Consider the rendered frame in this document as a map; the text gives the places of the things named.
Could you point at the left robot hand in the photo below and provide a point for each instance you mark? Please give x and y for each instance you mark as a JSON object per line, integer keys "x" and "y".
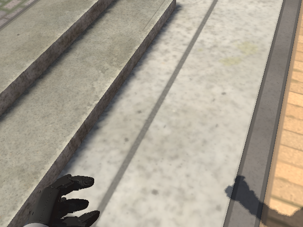
{"x": 50, "y": 207}

